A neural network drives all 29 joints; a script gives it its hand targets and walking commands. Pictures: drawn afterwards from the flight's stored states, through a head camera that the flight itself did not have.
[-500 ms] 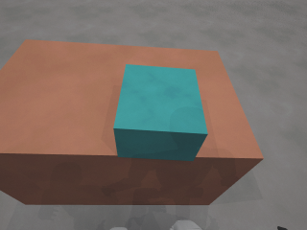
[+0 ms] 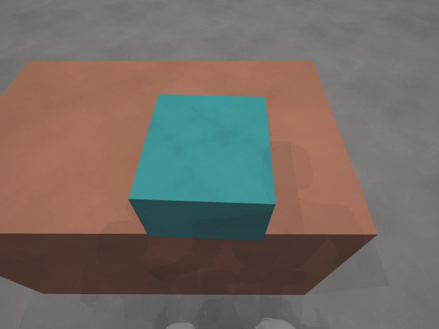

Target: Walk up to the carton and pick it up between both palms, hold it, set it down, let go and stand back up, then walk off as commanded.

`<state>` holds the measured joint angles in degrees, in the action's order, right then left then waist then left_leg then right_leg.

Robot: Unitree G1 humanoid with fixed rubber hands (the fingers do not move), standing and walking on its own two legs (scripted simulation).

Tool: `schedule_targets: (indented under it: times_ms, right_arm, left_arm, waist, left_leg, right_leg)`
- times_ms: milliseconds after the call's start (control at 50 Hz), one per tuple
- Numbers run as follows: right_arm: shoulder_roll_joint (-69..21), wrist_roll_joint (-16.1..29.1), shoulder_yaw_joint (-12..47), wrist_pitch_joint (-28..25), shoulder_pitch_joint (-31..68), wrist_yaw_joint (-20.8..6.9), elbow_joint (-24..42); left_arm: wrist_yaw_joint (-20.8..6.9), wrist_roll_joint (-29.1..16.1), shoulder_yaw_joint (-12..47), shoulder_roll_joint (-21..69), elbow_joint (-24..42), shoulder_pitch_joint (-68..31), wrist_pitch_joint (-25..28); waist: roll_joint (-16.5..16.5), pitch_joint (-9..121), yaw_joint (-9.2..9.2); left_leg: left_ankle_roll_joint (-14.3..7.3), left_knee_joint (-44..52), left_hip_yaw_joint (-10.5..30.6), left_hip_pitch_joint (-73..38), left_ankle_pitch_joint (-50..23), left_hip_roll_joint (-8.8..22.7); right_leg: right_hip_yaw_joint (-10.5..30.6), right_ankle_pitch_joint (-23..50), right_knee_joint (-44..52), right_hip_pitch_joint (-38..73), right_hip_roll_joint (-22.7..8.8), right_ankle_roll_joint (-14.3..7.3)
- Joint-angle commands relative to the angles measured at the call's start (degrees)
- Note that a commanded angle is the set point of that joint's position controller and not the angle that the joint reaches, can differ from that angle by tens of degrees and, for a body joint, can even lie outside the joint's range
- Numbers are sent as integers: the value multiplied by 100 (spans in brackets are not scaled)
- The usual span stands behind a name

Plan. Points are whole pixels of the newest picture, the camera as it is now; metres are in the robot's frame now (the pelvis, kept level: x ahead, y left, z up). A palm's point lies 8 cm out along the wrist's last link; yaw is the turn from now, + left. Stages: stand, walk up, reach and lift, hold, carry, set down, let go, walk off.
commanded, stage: walk up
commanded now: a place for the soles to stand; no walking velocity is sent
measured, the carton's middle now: (208, 164) +0.46 +0.05 -0.02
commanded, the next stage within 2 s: none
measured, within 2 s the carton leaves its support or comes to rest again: neither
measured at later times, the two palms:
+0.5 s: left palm out of the picture +0.07 +0.31 -0.11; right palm out of the picture +0.07 -0.33 -0.09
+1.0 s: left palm out of the picture +0.09 +0.36 -0.10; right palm out of the picture +0.10 -0.28 -0.09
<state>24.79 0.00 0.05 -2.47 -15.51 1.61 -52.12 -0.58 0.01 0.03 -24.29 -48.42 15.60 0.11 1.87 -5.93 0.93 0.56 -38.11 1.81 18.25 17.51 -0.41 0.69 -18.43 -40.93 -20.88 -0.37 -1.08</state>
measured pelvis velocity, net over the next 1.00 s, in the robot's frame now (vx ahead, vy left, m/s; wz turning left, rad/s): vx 0.02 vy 0.04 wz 0.00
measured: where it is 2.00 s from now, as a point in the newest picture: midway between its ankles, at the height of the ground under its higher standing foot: outside the picture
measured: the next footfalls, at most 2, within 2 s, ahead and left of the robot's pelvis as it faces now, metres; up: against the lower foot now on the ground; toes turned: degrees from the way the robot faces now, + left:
none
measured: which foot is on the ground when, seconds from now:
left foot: down 0.00-1.00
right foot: down 0.00-1.00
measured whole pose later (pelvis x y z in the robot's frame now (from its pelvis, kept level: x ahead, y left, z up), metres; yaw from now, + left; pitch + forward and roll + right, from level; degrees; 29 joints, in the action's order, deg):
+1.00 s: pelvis +0.02 +0.04 +0.00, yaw +0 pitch +0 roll -1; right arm 23.9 0.0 0.0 -1.1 -12.2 0.0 -51.7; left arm 1.3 0.0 0.0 -24.4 -49.7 12.9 2.6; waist 1.2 -4.3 0.7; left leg -1.9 -39.3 1.7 18.6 20.3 -2.2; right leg 1.0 -17.8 -36.8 -18.8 -2.2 0.6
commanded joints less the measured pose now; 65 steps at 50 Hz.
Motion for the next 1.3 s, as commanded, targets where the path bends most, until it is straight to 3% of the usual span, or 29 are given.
schedule_targets:
  times_ms: [0, 60, 160, 420, 440, 480, 520, 620, 640, 660, 680, 700, 740, 800, 820, 860, 900, 920, 960, 980, 1000, 1020, 1140, 1180, 1200, 1220, 1240, 1260, 1280]
  right_arm:
    - [1274, -65, -348, -151, 705, -19, 233]
    - [911, 27, -256, -74, 522, -37, 200]
    - [1049, -19, -290, -65, 547, -64, 64]
    - [1004, -21, -244, -78, 767, -63, 18]
    - [1128, -98, -353, 31, 688, -142, 145]
    - [926, -119, -351, 132, 655, -185, 209]
    - [1043, -172, -421, 172, 494, -209, 231]
    - [886, -97, -478, 41, 4, -241, 38]
    - [1037, -135, -525, 12, -126, -210, -21]
    - [1274, -170, -575, -14, -173, -187, -17]
    - [1473, -155, -583, -25, -13, -192, 61]
    - [1461, -174, -570, -21, 21, -196, 112]
    - [1434, -205, -588, 21, 121, -187, 133]
    - [1140, -108, -512, 63, 517, -195, 301]
    - [977, -49, -462, 66, 576, -196, 334]
    - [834, -16, -414, 71, 637, -178, 423]
    - [815, -58, -402, 106, 519, -182, 399]
    - [779, -108, -421, 108, 333, -188, 364]
    - [924, -173, -488, 54, 2, -191, 194]
    - [1234, -204, -574, 14, -123, -187, 171]
    - [1425, -177, -620, -21, -48, -198, 252]
    - [1468, -171, -625, -25, -155, -192, 291]
    - [1205, -144, -609, 35, 77, -158, 309]
    - [1128, -56, -562, 106, 437, -190, 428]
    - [957, 1, -495, 130, 602, -209, 508]
    - [733, 54, -402, 118, 784, -216, 637]
    - [590, 36, -326, 139, 808, -220, 658]
    - [745, -28, -364, 216, 722, -212, 601]
    - [925, -64, -404, 253, 482, -236, 542]
  left_arm:
    - [65, 0, -324, -946, 3, -269, 145]
    - [51, 25, -372, -1233, -28, -448, 230]
    - [56, 31, -330, -1083, -27, -760, 165]
    - [38, 49, -346, -1075, -107, -780, 164]
    - [94, 86, -446, -1330, -87, -340, 290]
    - [141, 163, -577, -1618, -185, -61, 335]
    - [161, 211, -657, -1727, -128, -4, 356]
    - [138, 155, -512, -1449, 31, -547, 327]
    - [124, 115, -431, -1244, 93, -642, 322]
    - [122, 63, -369, -1043, 167, -806, 314]
    - [151, 42, -320, -912, 158, -802, 296]
    - [188, 42, -331, -1026, 102, -759, 271]
    - [182, 58, -345, -1014, 45, -522, 303]
    - [170, 7, -364, -920, -105, -16, 448]
    - [198, 10, -414, -1012, -110, 94, 491]
    - [272, 60, -534, -1368, -189, 393, 478]
    - [268, 84, -545, -1602, -167, 151, 442]
    - [243, 103, -550, -1599, -97, -75, 407]
    - [204, 97, -451, -1331, 16, -452, 343]
    - [186, 64, -365, -1076, 126, -693, 323]
    - [194, 58, -305, -865, 123, -720, 287]
    - [236, 70, -331, -999, 111, -710, 273]
    - [195, -8, -396, -892, 22, -304, 352]
    - [228, 17, -406, -834, -75, -24, 413]
    - [265, 65, -450, -974, -101, 157, 456]
    - [317, 109, -545, -1268, -150, 493, 496]
    - [331, 140, -640, -1595, -211, 579, 494]
    - [298, 159, -635, -1686, -168, 434, 480]
    - [264, 180, -659, -1778, -69, 183, 452]
  waist:
    - [-421, 904, 185]
    - [-61, 1063, -44]
    - [-60, 869, -108]
    - [-81, 1063, -45]
    - [-465, 1159, 88]
    - [281, 783, 145]
    - [314, 518, 159]
    - [239, 731, -231]
    - [-93, 914, -294]
    - [-665, 987, -332]
    - [-1100, 913, -279]
    - [-948, 756, -236]
    - [-1109, 518, -194]
    - [-1004, 983, 116]
    - [-861, 1270, 164]
    - [-364, 1587, 230]
    - [-123, 1331, 72]
    - [188, 1172, -75]
    - [7, 1059, -293]
    - [-698, 1021, -373]
    - [-1153, 794, -322]
    - [-1025, 695, -379]
    - [-1212, 780, -192]
    - [-1038, 966, 37]
    - [-787, 1084, 160]
    - [-84, 1290, 343]
    - [391, 1131, 363]
    - [376, 879, 281]
    - [307, 696, 124]
  left_leg:
    - [-846, 912, 1138, -349, -1372, 1135]
    - [-319, 359, 279, -466, -662, 309]
    - [-478, 857, 639, -594, -448, 563]
    - [-435, 865, 610, -521, -685, 543]
    - [-512, 534, 466, -177, -4, 274]
    - [-402, -378, 83, 823, 1072, -110]
    - [-331, -974, 187, 1341, 1691, 82]
    - [-370, 902, -49, -223, 330, 52]
    - [-484, 1203, 484, -788, -103, 242]
    - [-781, 1624, 1585, -1057, -487, 775]
    - [-1075, 1818, 2374, -1358, -554, 1267]
    - [-1338, 1792, 2597, -1260, -568, 1536]
    - [-1413, 1676, 2383, -1182, -974, 1476]
    - [-911, 801, 1272, -964, -2801, 870]
    - [-689, 381, 903, -664, -3129, 621]
    - [-375, -304, 379, 21, -2431, 236]
    - [-284, -387, 77, 104, -330, -66]
    - [-311, -125, 12, 149, 449, -79]
    - [-484, 1032, 521, -637, 153, 227]
    - [-759, 1576, 1691, -1124, -364, 855]
    - [-1080, 1869, 2585, -1401, -687, 1434]
    - [-1355, 1859, 2833, -1579, -1209, 1709]
    - [-901, 1236, 1651, -1665, -3971, 1122]
    - [-790, 757, 1094, -1171, -3487, 822]
    - [-607, 357, 878, -551, -3012, 635]
    - [-375, -394, 508, 263, -2310, 219]
    - [-151, -994, -34, 850, -870, -245]
    - [-172, -1420, 138, 1098, 1682, -273]
    - [-182, -1734, 252, 1119, 2171, -77]
  right_leg:
    - [549, 503, 1047, 889, -379, -183]
    - [1327, 1263, 1500, 825, -963, -568]
    - [970, 358, 1435, 405, -614, -320]
    - [915, 760, 1373, 759, -596, -314]
    - [1201, -62, 1510, 971, -772, -442]
    - [2391, -1494, 2211, 1219, -1453, -897]
    - [3002, -1863, 2448, 1213, -1926, -1220]
    - [1460, 0, 1524, 580, -1230, -681]
    - [1023, 464, 991, 245, -873, -450]
    - [405, 492, 45, -139, -269, -166]
    - [-107, -405, -251, -662, 73, -19]
    - [-122, -1425, -381, -800, 29, -7]
    - [-117, -1844, -135, -775, -74, -51]
    - [-270, 326, 1263, 683, -65, -74]
    - [54, 1297, 1241, 1301, -279, -207]
    - [1047, 2312, 1111, 1984, -1013, -686]
    - [1474, 1854, 1205, 1516, -1602, -1175]
    - [1506, 1435, 1185, 1386, -1666, -1204]
    - [976, 889, 829, 528, -1240, -733]
    - [264, 480, -4, -258, -527, -317]
    - [-264, -880, -385, -924, 21, -49]
    - [-157, -1747, -572, -1222, -16, -20]
    - [-452, -528, 328, -296, 4, -44]
    - [-572, 597, 1333, 758, 48, -116]
    - [-167, 1169, 1501, 1478, -236, -276]
    - [861, 1588, 1725, 2168, -938, -582]
    - [1817, 1639, 2027, 2274, -1743, -1093]
    - [2298, 1379, 2195, 1963, -2257, -1477]
    - [2400, 535, 2171, 1551, -2392, -1639]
